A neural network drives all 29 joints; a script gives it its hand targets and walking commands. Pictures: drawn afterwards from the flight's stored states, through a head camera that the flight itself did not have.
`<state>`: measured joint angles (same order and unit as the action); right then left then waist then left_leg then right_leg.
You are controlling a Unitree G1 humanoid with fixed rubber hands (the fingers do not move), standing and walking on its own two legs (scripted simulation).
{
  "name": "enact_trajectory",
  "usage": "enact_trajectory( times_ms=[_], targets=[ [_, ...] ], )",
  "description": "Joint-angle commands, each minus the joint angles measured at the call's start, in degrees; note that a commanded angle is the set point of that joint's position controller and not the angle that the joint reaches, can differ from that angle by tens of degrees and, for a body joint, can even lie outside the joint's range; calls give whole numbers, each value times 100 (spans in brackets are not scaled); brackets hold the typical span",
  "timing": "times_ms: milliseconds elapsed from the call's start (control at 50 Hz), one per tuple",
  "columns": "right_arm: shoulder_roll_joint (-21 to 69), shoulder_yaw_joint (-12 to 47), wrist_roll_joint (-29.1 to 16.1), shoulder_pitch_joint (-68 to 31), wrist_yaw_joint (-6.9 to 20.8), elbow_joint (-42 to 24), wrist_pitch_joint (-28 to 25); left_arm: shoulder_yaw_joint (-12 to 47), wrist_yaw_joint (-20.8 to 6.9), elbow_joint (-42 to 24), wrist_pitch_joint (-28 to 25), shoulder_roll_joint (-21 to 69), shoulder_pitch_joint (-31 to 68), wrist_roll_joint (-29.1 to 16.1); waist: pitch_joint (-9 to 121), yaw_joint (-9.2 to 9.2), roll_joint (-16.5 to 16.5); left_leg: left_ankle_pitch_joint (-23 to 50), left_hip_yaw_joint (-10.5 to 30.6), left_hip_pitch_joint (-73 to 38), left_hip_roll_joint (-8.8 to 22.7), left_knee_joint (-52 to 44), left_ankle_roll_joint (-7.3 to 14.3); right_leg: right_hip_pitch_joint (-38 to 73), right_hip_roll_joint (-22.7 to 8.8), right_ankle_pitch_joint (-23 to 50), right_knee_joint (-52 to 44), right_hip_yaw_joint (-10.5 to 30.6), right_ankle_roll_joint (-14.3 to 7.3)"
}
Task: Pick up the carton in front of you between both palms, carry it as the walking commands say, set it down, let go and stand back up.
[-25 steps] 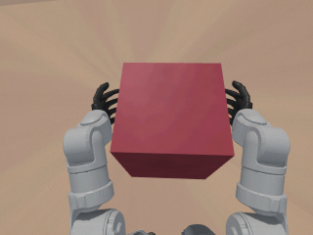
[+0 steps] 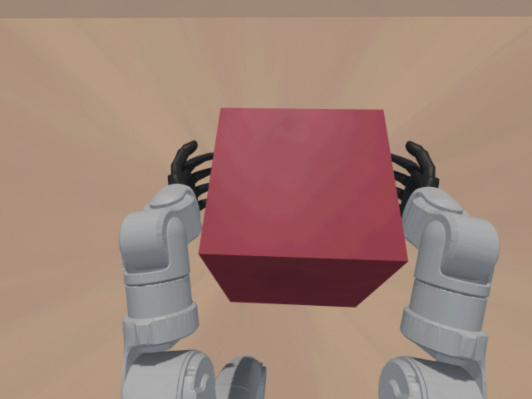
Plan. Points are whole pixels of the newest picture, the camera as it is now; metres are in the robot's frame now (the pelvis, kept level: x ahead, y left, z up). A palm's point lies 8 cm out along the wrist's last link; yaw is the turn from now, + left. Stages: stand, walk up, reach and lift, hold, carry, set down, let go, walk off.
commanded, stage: carry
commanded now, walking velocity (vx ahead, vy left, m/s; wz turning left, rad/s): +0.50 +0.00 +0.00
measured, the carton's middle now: (296, 219) +0.35 +0.03 +0.06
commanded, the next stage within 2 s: none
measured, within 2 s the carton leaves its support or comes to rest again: neither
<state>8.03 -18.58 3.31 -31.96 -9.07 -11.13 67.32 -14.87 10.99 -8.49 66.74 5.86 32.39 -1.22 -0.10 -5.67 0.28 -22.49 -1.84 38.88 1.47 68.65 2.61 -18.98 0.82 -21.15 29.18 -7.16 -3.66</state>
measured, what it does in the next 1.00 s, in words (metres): climbs: left foot, then right foot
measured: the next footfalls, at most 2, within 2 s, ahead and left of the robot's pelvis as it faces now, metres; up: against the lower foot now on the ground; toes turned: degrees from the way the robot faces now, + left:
left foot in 0.16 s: +0.27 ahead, +0.12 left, +0.02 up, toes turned +4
right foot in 0.52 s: +0.48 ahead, -0.10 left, +0.05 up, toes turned -6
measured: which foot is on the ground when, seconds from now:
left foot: up 0.00-0.14, down 0.16-0.54, up 0.56-0.90, down 0.92-1.00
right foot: down 0.00-0.18, up 0.20-0.50, down 0.52-0.94, up 0.96-1.00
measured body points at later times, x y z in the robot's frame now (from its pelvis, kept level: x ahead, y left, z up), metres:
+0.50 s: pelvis +0.31 +0.01 +0.02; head +0.33 +0.00 +0.47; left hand +0.68 +0.14 +0.18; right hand +0.66 -0.17 +0.18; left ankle +0.22 +0.12 -0.71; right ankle +0.42 -0.10 -0.68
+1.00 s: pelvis +0.61 +0.01 +0.05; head +0.63 +0.01 +0.50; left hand +0.98 +0.14 +0.18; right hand +0.95 -0.17 +0.18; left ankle +0.68 +0.09 -0.66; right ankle +0.47 -0.10 -0.59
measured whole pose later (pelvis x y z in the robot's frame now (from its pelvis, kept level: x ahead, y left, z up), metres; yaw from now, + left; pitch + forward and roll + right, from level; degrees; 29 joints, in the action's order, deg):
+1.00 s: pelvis +0.61 +0.01 +0.05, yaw -1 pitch +4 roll +1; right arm 7.1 -15.0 2.8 -33.2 -10.7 -6.3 67.6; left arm -16.5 9.1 -6.7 68.3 4.0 32.7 0.3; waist 2.8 3.8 -1.0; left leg -19.5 -8.0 29.5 -1.3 38.8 4.8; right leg -22.2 -0.7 -27.7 66.9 -0.3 -1.5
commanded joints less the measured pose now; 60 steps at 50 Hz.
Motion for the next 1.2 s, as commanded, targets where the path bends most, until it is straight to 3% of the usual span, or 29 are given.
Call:
enact_trajectory(
  times_ms=[0,80,120,140,160,180,200,240,280,360,440,500,520,540,560,580,600,620,700,820,840,880,900,920,940,980,1000,1040,1180],
  targets=[
    [3724,3581,-943,-3307,-16,-293,-177,3987,-476,-822,-164,4467,3928,-1668,2472,208,-580,177,-13,374,202,-1252,-71,2253,-1530,1976,-886,1648,-1007],
    [3502,3690,-1096,-3158,-11,-304,-76,3675,-335,-612,-78,3944,3341,-1289,2285,240,-923,519,-764,-760,-226,-2889,-27,1909,-1245,2660,-732,837,-676],
    [3475,3702,-1178,-3083,-16,-175,-8,3512,-275,-528,6,3754,3190,-1103,2536,699,-838,899,-1253,-2291,-677,-3695,98,1529,-1051,3793,361,291,-346],
    [3423,3643,-1202,-2909,-34,-42,14,3432,-249,-504,57,3684,3162,-1008,2958,943,-439,758,-847,-3654,-504,-3774,231,920,-849,3698,1378,25,-100],
    [3294,3589,-1194,-2862,-66,-7,23,3320,-230,-515,128,3611,3095,-942,3442,1111,811,-156,1927,-4811,986,-4241,896,-494,-408,2263,3076,18,229],
    [3363,3620,-1170,-2895,-86,89,36,3270,-216,-489,168,3605,3139,-886,3259,1236,1982,805,4156,-5564,1792,-5118,1555,-2200,535,-725,4314,273,345],
    [3481,3713,-1344,-3167,-46,-125,69,3202,-185,-466,162,3627,3326,-808,3043,1115,1254,1549,3881,-5655,1909,-4718,1710,-2809,194,-905,5224,838,167],
    [4008,4107,-1757,-3801,118,-411,25,3031,-175,-382,124,3850,3344,-692,2760,1129,129,2581,2864,-5150,1701,-4313,1406,-3134,-181,-577,5251,898,41],
    [4383,4408,-2104,-4268,251,-629,-74,3005,-189,-348,54,3980,3336,-548,2713,946,210,1973,2222,-4747,1509,-4561,1035,-2840,-323,-293,4536,890,1],
    [4264,4443,-2294,-4300,292,-722,-119,3081,-147,-460,-18,3807,3309,-418,2523,917,577,2028,1326,-4404,1344,-4877,1048,-2457,-379,-27,2949,582,130],
    [3880,4074,-1898,-3612,194,-183,12,3096,-134,-340,99,3563,3077,-430,2282,852,896,2240,401,-3734,1065,-4843,732,-1088,-66,353,1008,-89,181],
    [3681,3785,-1572,-3314,105,154,122,3053,-174,-37,195,3566,3060,-554,2744,246,414,3559,-449,-2767,735,-2987,253,1536,342,730,170,-563,-45],
    [3564,3674,-1485,-3405,75,184,163,3041,-166,117,207,3551,2889,-570,3042,-51,-335,2497,-661,-1730,397,-1525,-67,2581,-574,-310,-231,1135,-318],
    [3596,3570,-1400,-3377,59,183,207,3045,-138,121,187,3461,3027,-584,3091,91,-2019,-134,-429,-27,-411,-106,-268,3379,-1956,214,-932,4185,-1125],
    [3605,3542,-1288,-3493,22,185,203,3130,-162,51,215,3706,3118,-711,2863,86,-1532,-806,201,652,-384,912,-147,3352,-2022,945,-897,4501,-1426],
    [3737,3446,-1214,-3508,8,197,176,3333,-222,-167,195,3994,3460,-952,2717,38,-852,-664,338,998,-194,1369,-43,3241,-1968,1907,-520,3956,-1448],
    [3843,3366,-1143,-3508,5,201,125,3529,-293,-375,144,4254,3802,-1198,2685,57,-203,-461,365,1047,-38,1321,-2,3065,-1901,2492,-349,3450,-1332],
    [3901,3323,-1063,-3505,5,187,70,3705,-360,-566,82,4458,4138,-1411,2664,141,-41,-289,396,965,89,985,31,2854,-1798,2465,-391,3079,-1124],
    [3858,3373,-881,-3503,-55,-11,-88,3953,-467,-818,-101,4561,4417,-1758,2628,223,-589,-10,116,820,133,-22,-32,2593,-1628,1799,-775,2300,-991],
    [3475,3483,-922,-3140,-63,-8,-2,3656,-354,-423,-22,4023,3537,-1394,2213,185,-855,528,-664,-411,-158,-2671,-42,2006,-1266,2730,-826,1018,-711],
    [3474,3504,-951,-3141,-49,37,31,3582,-337,-340,8,3959,3426,-1298,2233,278,-929,575,-893,-910,-349,-2994,18,1875,-1213,3298,-613,825,-588],
    [3521,3504,-1027,-3026,-37,219,76,3440,-308,-242,82,3876,3305,-1130,2659,841,-777,883,-1283,-2844,-771,-3695,188,1306,-988,4487,755,192,-220],
    [3532,3468,-1056,-2877,-38,305,80,3361,-291,-238,117,3817,3341,-1024,3142,1153,-304,505,-458,-4276,-298,-3725,308,459,-817,3530,1947,27,45],
    [3412,3475,-1057,-2929,-61,312,68,3256,-285,-228,179,3819,3178,-946,3582,1189,1292,-317,2983,-5285,1444,-4448,1202,-1167,-102,1735,3758,129,325],
    [3614,3568,-1087,-3024,-52,315,72,3220,-259,-291,182,3768,3413,-865,3181,1178,1607,682,4292,-5491,1789,-5122,1597,-2352,439,-712,4801,585,319],
    [4075,3969,-1561,-3759,99,-126,31,3022,-214,-199,121,3938,3432,-705,2829,1099,271,2158,3208,-5107,1747,-4394,1548,-2981,-80,-585,5585,869,104],
    [4306,4165,-1803,-4067,187,-301,-29,2982,-205,-165,78,4051,3391,-609,2700,1019,25,2256,2729,-4781,1592,-4384,1296,-2959,-234,-419,5270,909,51],
    [4574,4422,-2112,-4382,301,-499,-149,2986,-198,-159,-16,4127,3336,-451,2682,841,263,1647,2096,-4375,1394,-4649,970,-2619,-325,-179,4587,836,14],
    [4005,4148,-1976,-3723,226,-298,-124,3182,-128,-401,-35,3716,3171,-459,2326,946,714,2080,697,-4010,1126,-4987,917,-1859,-323,456,1702,283,194]
  ],
)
